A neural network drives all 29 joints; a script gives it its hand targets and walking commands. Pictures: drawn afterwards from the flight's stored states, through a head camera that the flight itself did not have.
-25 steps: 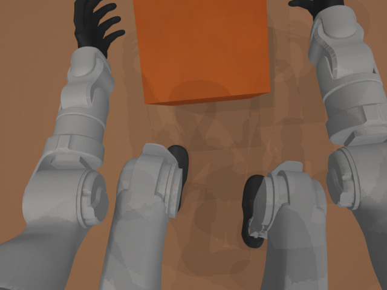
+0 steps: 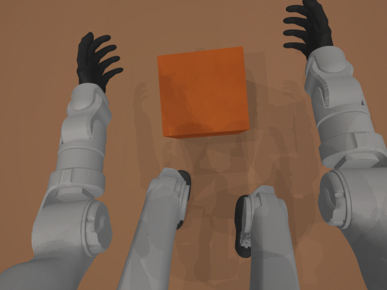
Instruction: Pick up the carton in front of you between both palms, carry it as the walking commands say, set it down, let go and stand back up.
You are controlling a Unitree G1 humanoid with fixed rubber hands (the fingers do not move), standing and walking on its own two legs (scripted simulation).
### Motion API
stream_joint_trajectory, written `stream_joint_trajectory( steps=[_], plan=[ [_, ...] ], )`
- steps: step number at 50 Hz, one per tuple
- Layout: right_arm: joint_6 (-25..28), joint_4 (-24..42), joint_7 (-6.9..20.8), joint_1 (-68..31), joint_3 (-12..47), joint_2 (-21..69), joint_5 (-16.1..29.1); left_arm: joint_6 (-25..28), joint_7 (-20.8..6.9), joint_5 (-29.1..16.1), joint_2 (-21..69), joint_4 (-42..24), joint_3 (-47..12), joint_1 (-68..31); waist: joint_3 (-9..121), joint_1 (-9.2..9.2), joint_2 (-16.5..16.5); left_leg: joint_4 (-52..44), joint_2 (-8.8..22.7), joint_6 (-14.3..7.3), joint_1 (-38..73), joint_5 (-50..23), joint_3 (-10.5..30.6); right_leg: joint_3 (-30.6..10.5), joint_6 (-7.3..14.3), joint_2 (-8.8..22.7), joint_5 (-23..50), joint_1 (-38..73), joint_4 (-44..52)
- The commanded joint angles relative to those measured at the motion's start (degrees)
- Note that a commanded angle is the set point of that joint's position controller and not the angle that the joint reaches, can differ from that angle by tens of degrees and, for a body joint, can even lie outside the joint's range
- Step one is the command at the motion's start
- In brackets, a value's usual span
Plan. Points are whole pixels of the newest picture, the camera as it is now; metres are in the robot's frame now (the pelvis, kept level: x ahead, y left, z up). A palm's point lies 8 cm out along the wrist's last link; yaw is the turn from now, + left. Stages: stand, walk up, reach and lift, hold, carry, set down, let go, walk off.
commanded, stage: set down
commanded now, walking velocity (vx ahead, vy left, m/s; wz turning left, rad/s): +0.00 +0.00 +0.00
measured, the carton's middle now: (204, 101) +0.49 +0.07 -0.39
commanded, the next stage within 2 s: let go in 0.34 s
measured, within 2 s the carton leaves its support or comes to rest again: neither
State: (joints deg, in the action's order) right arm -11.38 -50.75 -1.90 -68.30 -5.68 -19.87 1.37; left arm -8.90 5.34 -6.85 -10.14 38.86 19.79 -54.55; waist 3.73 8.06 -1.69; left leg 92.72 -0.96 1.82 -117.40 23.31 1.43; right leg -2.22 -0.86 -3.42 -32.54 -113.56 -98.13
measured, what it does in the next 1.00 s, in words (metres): rises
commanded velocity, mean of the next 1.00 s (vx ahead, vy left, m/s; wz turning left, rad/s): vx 0.00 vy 0.00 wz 0.00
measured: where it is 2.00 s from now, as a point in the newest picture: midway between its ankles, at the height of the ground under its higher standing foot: (210, 222)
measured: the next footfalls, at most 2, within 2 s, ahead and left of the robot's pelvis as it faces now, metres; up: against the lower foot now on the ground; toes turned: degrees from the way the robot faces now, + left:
none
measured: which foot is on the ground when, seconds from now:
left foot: down 0.00-1.00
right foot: down 0.00-1.00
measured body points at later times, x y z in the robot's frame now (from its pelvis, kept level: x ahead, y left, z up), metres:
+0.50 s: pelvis +0.03 +0.01 +0.13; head +0.31 +0.01 +0.48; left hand +0.45 +0.26 +0.03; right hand +0.55 -0.14 +0.03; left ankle +0.12 +0.13 -0.48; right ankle +0.07 -0.12 -0.48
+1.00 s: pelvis +0.10 +0.02 +0.24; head +0.24 +0.01 +0.67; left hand +0.32 +0.26 +0.15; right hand +0.38 -0.19 +0.13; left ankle +0.12 +0.13 -0.48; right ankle +0.07 -0.12 -0.48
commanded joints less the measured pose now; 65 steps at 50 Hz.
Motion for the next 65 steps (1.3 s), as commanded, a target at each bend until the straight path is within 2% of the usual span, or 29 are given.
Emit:
stream_joint_trajectory(
  steps=[1, 15, 20, 24, 27, 30, 33, 38, 46, 49, 58, 61, 65],
  plan=[
    [0.5, 7.6, 0.5, -15.5, -1.2, -4.7, -0.6, 0.4, -0.6, 0.2, -7.0, -7.4, 0.9, -8.6, 62.3, 2.42, -7.8, -9.1, -2.9, 2.0, 41.1, -20.4, -7.9, 4.7, -0.6, -2.6, 15.1, 33.2, 14.2],
    [2.2, 3.7, 2.8, -9.6, -4.6, -3.5, -3.4, 1.7, -2.3, 4.2, -4.3, -6.2, 2.7, -4.1, 56.1, 2.38, -5.2, -24.8, -2.4, 2.1, 53.1, -24.7, -6.8, 3.2, -0.8, -2.1, 19.8, 42.1, 30.3],
    [2.7, 2.9, 3.1, -5.6, -6.1, -1.7, -5.2, 2.4, -3.6, 6.0, -3.0, -5.2, 2.5, -1.4, 54.4, 1.44, -4.7, -29.3, -2.1, 1.9, 57.6, -24.5, -6.4, 2.8, -1.0, -2.0, 20.8, 46.2, 35.5],
    [3.1, 6.4, 1.3, 4.4, -7.5, 1.6, -7.5, 3.0, -5.7, 8.4, -3.5, -6.6, 1.3, 7.0, 57.7, 0.78, -4.1, -32.4, -2.2, 1.0, 65.3, -28.4, -6.0, 2.4, -1.5, -2.2, 25.9, 53.3, 39.5],
    [3.6, 11.9, -1.0, 13.4, -7.8, 4.9, -8.7, 3.5, -7.7, 10.2, -4.5, -9.0, -0.5, 14.4, 57.5, 0.24, -3.2, -35.4, -2.3, 0.0, 72.0, -30.4, -5.1, 2.1, -1.9, -2.3, 28.3, 58.0, 43.2],
    [4.4, 18.4, -2.8, 20.9, -7.2, 7.5, -8.7, 4.2, -9.6, 11.0, -5.9, -11.7, -3.0, 20.3, 52.3, -0.07, -1.7, -38.9, -2.1, -0.8, 78.8, -30.5, -4.0, 2.1, -2.2, -2.1, 26.8, 59.6, 47.3],
    [5.6, 23.0, -3.6, 27.0, -6.4, 8.1, -8.2, 5.0, -10.7, 10.3, -6.6, -13.3, -5.5, 25.9, 44.9, -0.53, -0.6, -42.6, -1.5, -0.9, 84.2, -28.7, -2.8, 2.4, -2.0, -1.7, 23.1, 60.2, 51.4],
    [7.9, 23.9, -2.4, 38.9, -4.9, 7.6, -6.4, 6.6, -11.7, 7.7, -5.7, -13.6, -10.1, 37.4, 35.0, -1.64, 1.1, -48.0, -0.4, -0.6, 92.9, -27.8, -0.8, 2.9, -1.0, -1.2, 19.4, 62.5, 56.4],
    [11.4, 22.5, 0.2, 57.6, -3.2, 6.2, -5.0, 8.9, -10.1, 5.6, -5.3, -17.9, -14.8, 54.8, 25.6, -3.27, 4.4, -54.4, 0.4, 0.2, 108.4, -37.7, 1.8, 2.3, 0.3, -1.0, 22.0, 71.0, 63.2],
    [12.4, 23.3, 0.8, 62.9, -2.7, 5.3, -4.7, 9.5, -9.4, 5.2, -5.5, -20.0, -15.9, 60.2, 21.6, -3.78, 4.7, -57.3, 0.3, 0.4, 112.1, -40.1, 1.8, 2.0, 0.6, -0.8, 24.4, 77.0, 66.5],
    [12.2, 27.1, 2.6, 75.0, 0.2, 4.7, -3.2, 8.9, -9.4, 4.6, -7.2, -20.4, -16.9, 66.2, 7.3, -6.83, -1.6, -66.0, -1.7, -0.2, 113.2, -31.7, -0.3, 0.8, -0.7, 1.2, 32.5, 95.5, 75.1],
    [11.0, 28.5, 3.5, 77.2, 1.1, 4.3, -2.6, 7.9, -9.4, 5.3, -7.8, -19.6, -16.4, 66.5, 3.6, -7.49, -1.9, -67.9, -2.3, -0.4, 114.3, -28.6, -0.6, 0.4, -0.9, 1.9, 33.2, 98.2, 76.9],
    [9.0, 30.1, 4.7, 78.4, 2.2, 4.1, -1.6, 6.0, -9.4, 6.8, -8.2, -19.2, -15.7, 66.8, -1.1, -7.28, -0.5, -69.2, -2.9, -0.6, 115.5, -24.5, -1.3, 0.2, -0.8, 2.4, 31.3, 99.8, 78.6]
  ],
)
